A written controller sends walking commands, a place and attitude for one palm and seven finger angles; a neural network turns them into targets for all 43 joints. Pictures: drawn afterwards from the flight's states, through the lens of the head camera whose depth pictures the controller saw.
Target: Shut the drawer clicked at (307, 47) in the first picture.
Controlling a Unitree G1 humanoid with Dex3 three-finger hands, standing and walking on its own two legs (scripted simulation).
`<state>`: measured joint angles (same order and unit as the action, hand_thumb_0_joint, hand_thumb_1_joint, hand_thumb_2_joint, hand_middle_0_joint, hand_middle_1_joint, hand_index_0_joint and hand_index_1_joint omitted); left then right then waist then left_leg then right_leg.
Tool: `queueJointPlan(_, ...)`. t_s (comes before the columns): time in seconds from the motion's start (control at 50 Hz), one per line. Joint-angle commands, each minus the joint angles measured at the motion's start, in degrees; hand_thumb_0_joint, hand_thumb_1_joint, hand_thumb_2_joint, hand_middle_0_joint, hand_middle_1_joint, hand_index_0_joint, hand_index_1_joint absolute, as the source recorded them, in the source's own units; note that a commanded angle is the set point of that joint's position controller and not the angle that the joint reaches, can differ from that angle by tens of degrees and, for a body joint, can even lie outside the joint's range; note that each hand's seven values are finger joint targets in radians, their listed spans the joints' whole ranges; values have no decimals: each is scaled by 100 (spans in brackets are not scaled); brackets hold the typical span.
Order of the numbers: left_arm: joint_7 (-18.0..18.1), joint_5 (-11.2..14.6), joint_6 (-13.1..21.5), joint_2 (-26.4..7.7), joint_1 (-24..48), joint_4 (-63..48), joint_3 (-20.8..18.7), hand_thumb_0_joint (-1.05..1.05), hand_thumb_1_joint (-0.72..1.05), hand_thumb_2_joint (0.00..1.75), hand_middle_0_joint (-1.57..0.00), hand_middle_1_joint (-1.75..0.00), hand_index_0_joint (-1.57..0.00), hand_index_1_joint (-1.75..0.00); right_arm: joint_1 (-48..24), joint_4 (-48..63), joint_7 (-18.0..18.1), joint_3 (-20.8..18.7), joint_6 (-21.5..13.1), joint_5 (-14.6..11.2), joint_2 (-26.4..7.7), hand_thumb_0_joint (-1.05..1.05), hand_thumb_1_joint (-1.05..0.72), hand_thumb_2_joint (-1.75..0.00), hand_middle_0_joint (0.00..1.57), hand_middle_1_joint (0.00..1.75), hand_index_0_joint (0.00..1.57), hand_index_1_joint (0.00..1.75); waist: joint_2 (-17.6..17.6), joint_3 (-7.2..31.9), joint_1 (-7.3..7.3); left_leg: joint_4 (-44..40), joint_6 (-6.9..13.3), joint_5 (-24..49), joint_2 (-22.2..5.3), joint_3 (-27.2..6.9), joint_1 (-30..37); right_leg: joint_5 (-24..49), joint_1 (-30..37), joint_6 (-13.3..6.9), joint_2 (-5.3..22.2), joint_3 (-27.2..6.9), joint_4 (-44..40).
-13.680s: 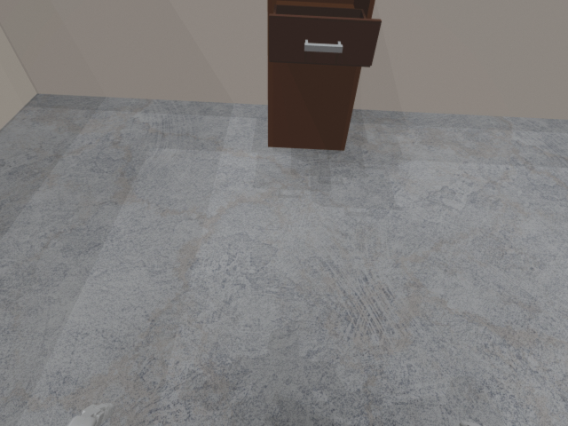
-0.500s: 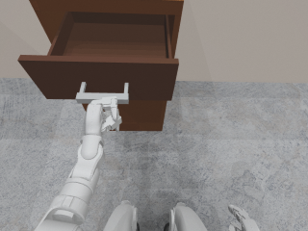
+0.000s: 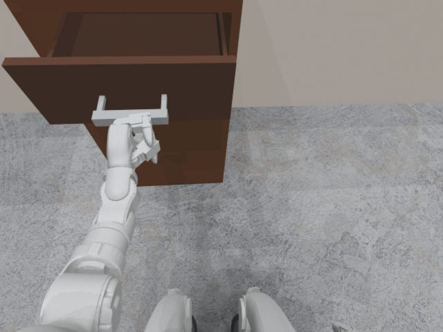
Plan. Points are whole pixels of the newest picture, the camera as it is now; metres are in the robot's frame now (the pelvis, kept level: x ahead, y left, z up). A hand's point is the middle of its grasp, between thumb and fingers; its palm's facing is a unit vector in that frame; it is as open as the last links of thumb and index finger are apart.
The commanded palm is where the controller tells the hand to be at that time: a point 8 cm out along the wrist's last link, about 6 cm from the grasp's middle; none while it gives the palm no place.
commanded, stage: push the drawer shut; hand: left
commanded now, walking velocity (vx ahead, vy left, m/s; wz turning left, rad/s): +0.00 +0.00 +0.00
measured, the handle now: (132, 109) +0.52 +0.15 +0.04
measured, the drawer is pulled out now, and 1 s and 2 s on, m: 0.15 0.01 0.00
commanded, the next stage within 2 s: pull the fist back off the drawer in 1.60 s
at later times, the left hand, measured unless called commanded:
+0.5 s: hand (154, 115) +0.51 +0.11 +0.04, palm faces +0.04 -1.00 -0.04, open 3.0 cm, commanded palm +0.51 +0.16 +0.05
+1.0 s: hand (154, 90) +0.58 +0.12 +0.04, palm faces +0.04 -1.00 -0.03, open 3.1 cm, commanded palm +0.57 +0.14 +0.05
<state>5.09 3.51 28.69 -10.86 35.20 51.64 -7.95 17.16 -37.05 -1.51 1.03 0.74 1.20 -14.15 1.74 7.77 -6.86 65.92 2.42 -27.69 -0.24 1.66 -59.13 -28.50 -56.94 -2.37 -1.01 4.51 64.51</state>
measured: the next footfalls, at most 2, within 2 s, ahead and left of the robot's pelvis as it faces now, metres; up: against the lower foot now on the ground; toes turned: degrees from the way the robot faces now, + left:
none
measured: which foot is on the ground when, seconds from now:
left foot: down 0.00-1.00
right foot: down 0.00-1.00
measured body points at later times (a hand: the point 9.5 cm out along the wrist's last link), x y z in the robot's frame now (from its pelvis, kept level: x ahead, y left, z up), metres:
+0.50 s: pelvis -0.01 +0.00 -0.01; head +0.14 +0.01 +0.41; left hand +0.51 +0.17 +0.04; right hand +0.01 -0.26 -0.13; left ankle +0.03 +0.09 -0.65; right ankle +0.02 -0.10 -0.65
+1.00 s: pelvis +0.00 +0.01 -0.02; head +0.18 +0.04 +0.39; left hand +0.57 +0.17 +0.04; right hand -0.05 -0.24 -0.12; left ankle +0.03 +0.09 -0.65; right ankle +0.02 -0.10 -0.65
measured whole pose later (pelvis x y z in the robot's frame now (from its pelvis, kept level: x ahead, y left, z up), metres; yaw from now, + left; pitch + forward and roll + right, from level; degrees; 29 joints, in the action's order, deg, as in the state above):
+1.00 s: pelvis +0.00 +0.01 -0.02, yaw -2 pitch +30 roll -5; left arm 3.0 -2.7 24.4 -26.3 65.5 73.5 -19.2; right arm 23.3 -36.7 -3.6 3.2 3.1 4.2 -14.4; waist 3.1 7.3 -15.4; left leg 72.2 3.4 -29.1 -1.5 0.2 -73.3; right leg -28.3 -69.5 -1.6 -2.2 5.9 67.6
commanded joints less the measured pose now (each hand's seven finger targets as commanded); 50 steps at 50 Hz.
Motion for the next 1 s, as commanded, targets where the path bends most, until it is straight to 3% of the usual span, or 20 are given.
queueJointPlan(0.0, -9, 33, 499, -1067, 3198, -1140, -401, 0, 90, 90, -140, -160, -140, -160, 583, 418, 86, -337, -135, 12, -879, 0, -90, -90, 20, 30, 20, 30, 63, 2408, -335, -727, -62, 1139, 15, -423, 1585, 1246, 965, 129, -50, -453, -930)
queueJointPlan(0.02, -43, 23, 502, -953, 3301, -999, -329, 0, 90, 90, -140, -160, -140, -160, 592, 396, 77, -320, -128, 15, -860, 0, -90, -90, 20, 30, 20, 30, 144, 2404, -368, -730, -63, 1129, 26, -416, 1595, 1229, 923, 133, -52, -445, -941)
queueJointPlan(0.1, -86, 0, 551, -1303, 3717, -747, -547, 0, 90, 90, -140, -160, -140, -160, 673, 347, 99, -316, -116, 36, -903, 0, -90, -90, 20, 30, 20, 30, 163, 2491, -433, -613, -39, 1015, 29, -419, 1435, 1132, 866, 140, -57, -502, -901)
queueJointPlan(0.16, -135, -8, 536, -1315, 3970, -480, -554, 0, 90, 90, -140, -160, -140, -160, 710, 315, 104, -304, -102, 44, -906, 0, -90, -90, 20, 30, 20, 30, 167, 2543, -523, -548, -24, 938, 41, -395, 1312, 1064, 848, 155, -57, -542, -932)
queueJointPlan(0.18, -142, -1, 519, -1468, 4045, -374, -663, 0, 90, 90, -140, -160, -140, -160, 747, 298, 107, -296, -100, 49, -924, 0, -90, -90, 20, 30, 20, 30, 64, 2496, -535, -543, -18, 887, 41, -406, 1199, 1021, 897, 157, -57, -552, -948)
queueJointPlan(0.26, -201, -38, 476, -1603, 4458, -211, -690, 0, 90, 90, -140, -160, -140, -160, 839, 288, 103, -277, -96, 57, -947, 0, -90, -90, 20, 30, 20, 30, 325, 2640, -621, -477, -9, 891, 33, -424, 1200, 970, 756, 149, -73, -562, -908)
queueJointPlan(0.3, -207, -52, 462, -1897, 4523, -104, -927, 0, 90, 90, -140, -160, -140, -160, 926, 300, 102, -274, -89, 79, -980, 0, -90, -90, 20, 30, 20, 30, 335, 2797, -590, -429, -2, 1005, 30, -441, 1146, 1067, 825, 139, -87, -568, -843)
queueJointPlan(0.36, -241, -83, 391, -1728, 4791, 106, -751, 0, 90, 90, -140, -160, -140, -160, 977, 273, 82, -259, -70, 87, -976, 0, -90, -90, 20, 30, 20, 30, 394, 2694, -743, -405, 1, 956, 7, -466, 1150, 975, 587, 146, -95, -524, -865)
queueJointPlan(0.42, -225, -125, 371, -2082, 5059, 142, -983, 0, 90, 90, -140, -160, -140, -160, 1106, 266, 64, -245, -56, 116, -1038, 0, -90, -90, 20, 30, 20, 30, 540, 2827, -738, -368, 7, 1065, 0, -503, 1174, 1011, 556, 129, -117, -517, -812)
queueJointPlan(0.46, -224, -145, 340, -1963, 5143, 234, -907, 0, 90, 90, -140, -160, -140, -160, 1153, 253, 45, -253, -43, 129, -1023, 0, -90, -90, 20, 30, 20, 30, 566, 2948, -799, -328, 10, 1180, -12, -515, 1245, 1098, 492, 138, -122, -497, -795)
queueJointPlan(0.52, -227, -202, 283, -2354, 5165, 493, -1204, 0, 90, 90, -140, -160, -140, -160, 1290, 230, 24, -238, -5, 156, -1084, 0, -90, -90, 20, 30, 20, 30, 496, 2866, -792, -294, 6, 1226, -38, -547, 1109, 1110, 470, 126, -150, -463, -756)
queueJointPlan(0.6, -247, -242, 244, -2348, 5450, 539, -1159, 0, 90, 90, -140, -160, -140, -160, 1388, 223, -7, -223, 38, 177, -1088, 0, -90, -90, 20, 30, 20, 30, 668, 2900, -884, -294, 3, 1279, -60, -610, 1238, 1073, 255, 118, -164, -414, -718)
queueJointPlan(0.66, -222, -304, 192, -2542, 5563, 661, -1268, 0, 90, 90, -140, -160, -140, -160, 1466, 211, -25, -214, 70, 196, -1116, 0, -90, -90, 20, 30, 20, 30, 724, 2858, -905, -268, -4, 1266, -89, -634, 1191, 999, 151, 116, -180, -392, -716)
queueJointPlan(0.7, -203, -350, 146, -2437, 5804, 794, -1159, 0, 90, 90, -140, -160, -140, -160, 1550, 188, -37, -195, 77, 221, -1124, 0, -90, -90, 20, 30, 20, 30, 725, 2774, -1034, -257, 11, 1258, -98, -706, 1206, 963, -61, 117, -192, -347, -672)
queueJointPlan(0.76, -169, -428, 105, -2707, 5996, 844, -1312, 0, 90, 90, -140, -160, -140, -160, 1642, 158, -46, -195, 103, 250, -1174, 0, -90, -90, 20, 30, 20, 30, 781, 2919, -1053, -197, 6, 1283, -122, -749, 1229, 918, -147, 112, -199, -328, -637)
queueJointPlan(0.82, -179, -522, 73, -2754, 6257, 794, -1259, 0, 90, 90, -140, -160, -140, -160, 1742, 164, -66, -180, 135, 273, -1192, 0, -90, -90, 20, 30, 20, 30, 1126, 3060, -1090, -193, -33, 1576, -149, -857, 1549, 1052, -396, 93, -200, -256, -546)
queueJointPlan(0.86, -172, -544, 65, -2582, 6301, 731, -1169, 0, 90, 90, -140, -160, -140, -160, 1789, 132, -103, -210, 163, 301, -1180, 0, -90, -90, 20, 30, 20, 30, 1320, 3248, -1084, -188, -91, 1855, -188, -966, 1936, 1155, -585, 73, -204, -186, -492)
queueJointPlan(0.92, -139, -591, 21, -2794, 6377, 710, -1310, 0, 90, 90, -140, -160, -140, -160, 1901, 119, -132, -213, 221, 327, -1224, 0, -90, -90, 20, 30, 20, 30, 1320, 3393, -1094, -164, -128, 2141, -240, -1056, 2158, 1275, -654, 74, -220, -145, -459)
queueJointPlan(0.94, -137, -572, -2, -2528, 6428, 689, -1119, 0, 90, 90, -140, -160, -140, -160, 1879, 125, -148, -221, 231, 324, -1187, 0, -90, -90, 20, 30, 20, 30, 1384, 3376, -1152, -151, -120, 2171, -229, -1039, 2184, 1311, -675, 81, -226, -155, -486)
queueJointPlan(0.98, -108, -605, -76, -2674, 6511, 895, -1223, 0, 90, 90, -140, -160, -140, -160, 1925, 65, -154, -205, 247, 341, -1201, 0, -90, -90, 20, 30, 20, 30, 1186, 3158, -1218, -104, -76, 1982, -224, -994, 1865, 1251, -625, 93, -230, -168, -520)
